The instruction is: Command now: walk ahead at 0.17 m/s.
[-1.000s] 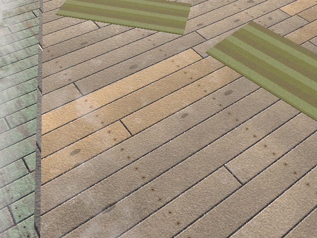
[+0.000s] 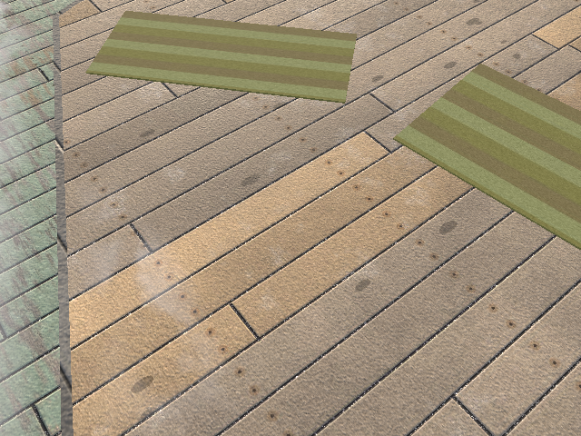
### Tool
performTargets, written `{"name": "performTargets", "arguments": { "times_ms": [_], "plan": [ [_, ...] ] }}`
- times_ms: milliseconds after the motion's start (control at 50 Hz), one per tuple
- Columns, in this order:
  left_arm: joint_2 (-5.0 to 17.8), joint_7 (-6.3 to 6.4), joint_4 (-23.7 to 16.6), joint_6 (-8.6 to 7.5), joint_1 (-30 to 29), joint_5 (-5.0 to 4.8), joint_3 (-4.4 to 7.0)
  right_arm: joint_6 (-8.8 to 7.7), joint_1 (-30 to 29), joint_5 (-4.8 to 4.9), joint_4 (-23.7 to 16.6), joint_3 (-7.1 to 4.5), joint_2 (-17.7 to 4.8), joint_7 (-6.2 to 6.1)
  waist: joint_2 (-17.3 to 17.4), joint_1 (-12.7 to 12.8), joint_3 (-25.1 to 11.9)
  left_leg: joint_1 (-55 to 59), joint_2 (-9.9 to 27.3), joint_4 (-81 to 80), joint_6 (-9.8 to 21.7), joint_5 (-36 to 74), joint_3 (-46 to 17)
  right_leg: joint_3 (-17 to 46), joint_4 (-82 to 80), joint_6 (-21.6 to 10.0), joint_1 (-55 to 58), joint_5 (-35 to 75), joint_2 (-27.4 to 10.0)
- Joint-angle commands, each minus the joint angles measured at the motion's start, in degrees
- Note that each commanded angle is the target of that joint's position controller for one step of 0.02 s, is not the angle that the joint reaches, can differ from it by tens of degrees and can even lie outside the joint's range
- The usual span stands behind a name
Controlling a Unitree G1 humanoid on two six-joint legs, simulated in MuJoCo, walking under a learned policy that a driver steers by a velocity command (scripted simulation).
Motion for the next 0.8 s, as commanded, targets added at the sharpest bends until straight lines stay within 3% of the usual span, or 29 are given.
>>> {"name": "performTargets", "arguments": {
  "times_ms": [20, 40, 60, 80, 100, 120, 140, 160, 180, 240, 300, 340, 360, 380, 400, 420, 460, 520, 560, 800],
  "plan": [
    [5.9, 1.19, 3.6, -1.57, 15.9, 0.61, 1.76, -0.08, -1.0, 0.53, -1.4, -1.46, -8.6, -0.63, 3.8, 8.2, -5.6, -4.7, 11.3, 16.7, 2.8, 51.8, -3.3, 0.3, -10.1, -2.2, 19.7, 10.3, 1.5],
    [9.8, 1.49, 4.7, -2.30, 21.5, 1.49, 2.50, -0.08, 1.4, 1.05, -2.2, -1.08, -7.5, -0.75, -0.8, 8.4, -11.5, -12.1, 8.6, 28.2, 1.2, 32.4, -2.1, 8.7, -6.4, -3.8, 31.8, 35.5, -8.6],
    [11.9, 1.39, 4.7, -1.87, 22.2, 1.04, 2.79, 1.05, 12.4, 3.69, -0.5, 0.14, -0.7, -0.73, -11.7, 4.4, -22.1, -22.0, 0.2, 46.9, -0.5, -14.2, -1.0, 24.8, -3.7, -16.0, 44.5, 58.6, -24.5],
    [9.6, 0.91, 3.4, -0.96, 19.5, -1.70, 2.35, 2.48, 10.2, 2.05, 0.9, -1.04, -5.2, -1.09, -3.9, 5.0, -22.9, -22.4, 0.7, 50.3, -0.7, -16.0, -6.8, 26.6, -7.4, -17.4, 38.2, 47.5, -23.2],
    [7.7, 1.09, 2.4, -0.41, 13.9, -1.99, 1.72, 2.98, 4.3, 0.21, -0.7, -1.43, -5.6, -0.83, -2.9, 4.0, -14.6, -24.7, 2.1, 50.6, -0.9, -13.8, -7.4, 23.0, -11.6, -15.9, 29.8, 34.0, -20.6],
    [5.1, 1.41, 1.9, -0.05, 10.0, -1.50, 0.75, 3.23, 0.5, -0.82, -1.3, -1.41, -4.8, -0.59, -1.2, 2.9, -9.0, -24.8, 3.6, 47.3, -1.1, -10.6, -7.7, 20.1, -15.1, -13.3, 23.0, 24.5, -18.0],
    [3.6, 1.83, 2.3, 0.06, 9.5, -1.16, 0.07, 3.87, -2.1, -1.29, -1.6, -1.67, -5.0, -0.39, -0.9, 2.3, -5.7, -22.0, 4.8, 42.7, -1.3, -8.0, -8.0, 16.8, -17.6, -10.5, 17.2, 21.0, -15.1],
    [3.7, 2.30, 2.7, 0.34, 8.5, -0.87, -0.05, 4.68, 0.3, -1.31, -0.9, -1.21, -3.2, -0.22, -3.7, 0.3, -5.5, -18.4, 5.1, 39.0, -1.8, -6.9, -7.2, 14.3, -18.7, -9.6, 13.7, 17.3, -13.4],
    [3.5, 2.40, 2.9, 0.39, 8.1, -0.48, -0.23, 5.31, 1.6, -1.19, 0.2, -0.85, -2.2, -0.33, -3.5, -0.2, -5.7, -16.1, 4.6, 35.5, -2.2, -6.5, -6.2, 12.3, -18.8, -8.6, 12.2, 15.7, -11.9],
    [5.4, 2.26, 3.8, 0.32, 10.0, 0.04, -0.11, 6.49, 0.4, -0.41, 1.0, -0.59, -2.1, -1.28, -3.4, 0.5, -7.3, -14.5, 3.9, 25.3, -2.6, -6.1, -4.8, 12.2, -19.3, -7.8, 13.3, 6.1, -11.2],
    [6.7, 2.04, 4.1, 1.53, 9.3, -0.65, 0.27, 7.03, -1.2, -0.37, 1.4, -0.41, -2.7, -1.30, -4.1, 0.6, -6.3, -11.1, 3.9, 18.2, -1.9, 0.8, -3.6, 13.7, -22.4, -5.9, 9.4, -16.4, -10.6],
    [6.6, 2.05, 4.1, 2.59, 8.7, -1.40, 0.38, 6.85, -0.7, -0.87, 2.0, -0.23, -2.7, -1.03, -2.9, 0.0, -3.3, -6.9, 4.0, 11.4, -0.8, 5.3, -3.4, 14.0, -24.1, -2.7, 3.8, -28.2, -9.6],
    [6.1, 2.03, 4.5, 2.96, 9.6, -1.42, 0.38, 6.50, -1.0, -1.27, 1.6, -0.05, -3.2, -0.99, -1.3, 0.2, -1.1, -7.2, 5.9, 6.8, -0.2, 5.7, -5.9, 14.0, -24.2, -0.5, 2.5, -30.7, -9.0],
    [5.5, 1.98, 4.7, 3.35, 11.0, -1.62, 0.43, 5.94, -1.7, -1.28, 1.2, -0.03, -4.5, -1.11, 1.2, 1.6, 0.8, -10.6, 8.7, 2.5, 0.5, 1.3, -9.9, 12.7, -23.2, 1.3, 3.5, -28.7, -6.9],
    [4.5, 1.87, 4.7, 3.67, 11.6, -1.88, 0.36, 5.47, -3.5, -0.32, 1.3, 0.04, -4.8, -1.13, 6.6, 3.1, 3.2, -19.7, 9.7, -0.7, 1.0, -4.9, -12.4, 9.2, -20.6, 1.9, 9.4, -21.7, -3.9],
    [3.4, 1.68, 5.3, 3.66, 12.2, -1.49, 0.03, 4.67, -4.9, -0.01, 1.1, 0.49, -3.5, -1.13, 8.5, 4.0, 2.1, -24.3, 10.7, -4.4, 0.4, -7.1, -13.9, 8.0, -16.4, 1.9, 17.4, -13.7, -3.2],
    [2.7, 1.46, 6.7, 3.39, 14.8, -0.84, -0.27, 3.73, -7.1, 0.50, 0.6, 0.35, -4.4, -1.35, 7.6, 5.8, 0.5, -26.3, 10.5, -6.4, -0.7, -6.2, -13.6, 7.6, -14.2, 1.8, 23.1, -8.8, -3.2],
    [3.2, 1.53, 7.9, 2.76, 15.3, -0.69, -0.49, 3.56, -4.9, 0.41, 1.0, 0.37, -3.8, -1.43, 2.8, 4.7, 0.6, -21.5, 9.3, -3.8, -0.4, 0.2, -11.4, 8.8, -15.5, 1.4, 20.2, -9.6, -4.3],
    [2.9, 1.72, 8.2, 2.57, 14.8, -0.92, -0.72, 3.72, -2.8, 0.24, 1.6, 0.49, -3.1, -1.38, 1.8, 3.8, 0.7, -19.1, 8.9, -2.5, 0.0, 2.5, -10.6, 9.2, -16.3, 1.4, 18.3, -10.1, -4.5],
    [1.9, 2.35, 10.7, 2.37, 16.7, -1.00, -1.29, 3.53, -0.8, 0.29, 2.5, 0.90, -2.4, -1.48, 1.5, 3.3, -0.1, -16.1, 8.9, -1.2, 0.4, 8.2, -9.6, 8.9, -15.1, 1.2, 19.5, -5.1, -4.9]
  ]
}}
